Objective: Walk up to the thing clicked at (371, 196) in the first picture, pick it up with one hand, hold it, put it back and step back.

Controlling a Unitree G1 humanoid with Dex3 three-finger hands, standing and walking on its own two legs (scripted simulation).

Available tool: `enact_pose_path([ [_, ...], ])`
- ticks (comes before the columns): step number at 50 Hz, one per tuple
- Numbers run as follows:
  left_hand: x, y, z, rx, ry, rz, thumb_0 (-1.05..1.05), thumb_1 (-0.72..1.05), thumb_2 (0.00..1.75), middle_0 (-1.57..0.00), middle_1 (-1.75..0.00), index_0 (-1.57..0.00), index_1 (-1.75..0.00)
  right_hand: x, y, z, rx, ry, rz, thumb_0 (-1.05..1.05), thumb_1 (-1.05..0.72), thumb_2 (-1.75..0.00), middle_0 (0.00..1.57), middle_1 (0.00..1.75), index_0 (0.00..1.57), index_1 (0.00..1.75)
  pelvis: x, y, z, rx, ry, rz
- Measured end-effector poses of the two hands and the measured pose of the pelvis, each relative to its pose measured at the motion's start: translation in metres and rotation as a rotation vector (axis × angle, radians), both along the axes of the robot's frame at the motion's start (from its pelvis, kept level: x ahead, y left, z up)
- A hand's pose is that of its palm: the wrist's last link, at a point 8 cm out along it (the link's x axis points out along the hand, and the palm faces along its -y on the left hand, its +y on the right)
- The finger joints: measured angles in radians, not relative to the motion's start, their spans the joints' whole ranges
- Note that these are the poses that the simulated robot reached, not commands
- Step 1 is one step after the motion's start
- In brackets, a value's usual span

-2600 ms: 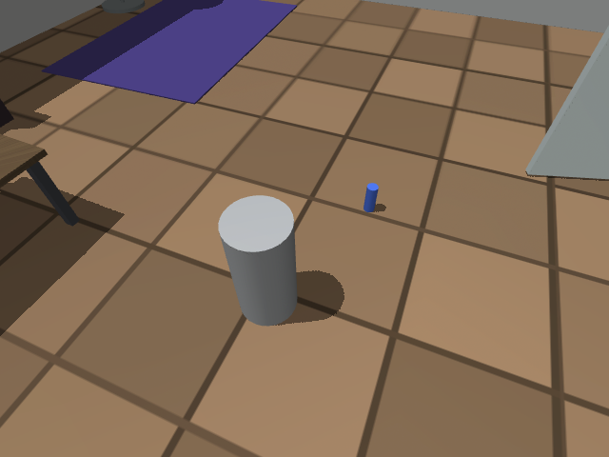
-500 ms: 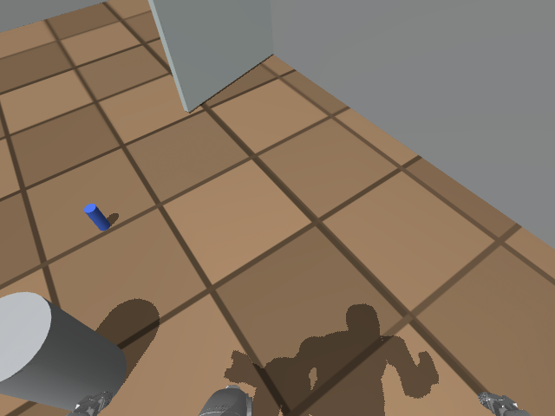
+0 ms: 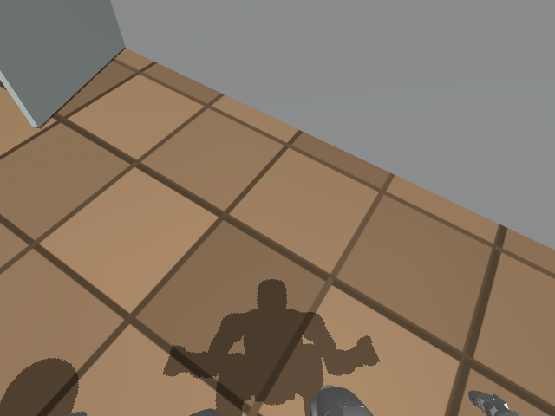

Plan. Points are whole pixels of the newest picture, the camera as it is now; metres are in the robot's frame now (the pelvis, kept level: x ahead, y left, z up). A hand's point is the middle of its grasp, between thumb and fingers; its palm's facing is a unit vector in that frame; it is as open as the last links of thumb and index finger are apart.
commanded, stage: walk up
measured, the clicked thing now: out of the picture +0.61 +1.08 -0.70
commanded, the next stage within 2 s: stand in 1.80 s
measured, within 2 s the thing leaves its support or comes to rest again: neither
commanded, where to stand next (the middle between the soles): +0.07 -0.04 m, yaw -26 degrees
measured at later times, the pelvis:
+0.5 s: pelvis -0.01 -0.03 -0.02, yaw -14 degrees
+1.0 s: pelvis -0.02 -0.04 -0.01, yaw -23 degrees
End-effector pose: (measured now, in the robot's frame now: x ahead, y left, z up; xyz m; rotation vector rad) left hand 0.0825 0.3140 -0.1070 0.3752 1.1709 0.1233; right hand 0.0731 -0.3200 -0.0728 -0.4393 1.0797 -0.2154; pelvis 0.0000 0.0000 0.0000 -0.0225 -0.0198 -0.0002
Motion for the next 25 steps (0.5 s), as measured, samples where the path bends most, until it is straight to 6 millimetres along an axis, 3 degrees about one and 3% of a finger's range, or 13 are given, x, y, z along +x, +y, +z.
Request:
enact_pose_path([
  [9,0.024,-0.037,0.014,0.091,-0.071,-0.096,0.01,0.91,0.89,-0.2,-0.3,-0.2,-0.3,-0.041,-0.04,-0.048,0.068,0.013,-0.15,0.0,-0.9,-0.9,0.21,0.3,0.2,0.3,-0.007,-0.031,-0.019,0.002,-0.023,-0.1],
  [17,0.04,-0.055,0.028,0.108,-0.094,-0.153,0.0,0.9,0.89,-0.21,-0.3,-0.21,-0.3,-0.059,-0.039,-0.049,0.108,0.017,-0.195,0.01,-0.9,-0.9,0.21,0.3,0.2,0.3,-0.009,-0.042,-0.009,0.034,-0.007,-0.194],
  [25,0.052,-0.056,0.007,0.063,-0.098,-0.208,0.0,0.9,0.89,-0.21,-0.3,-0.21,-0.3,-0.074,-0.04,-0.041,0.042,0.025,-0.228,0.01,-0.9,-0.9,0.21,0.3,0.2,0.3,-0.01,-0.031,-0.016,0.021,0.002,-0.241],
])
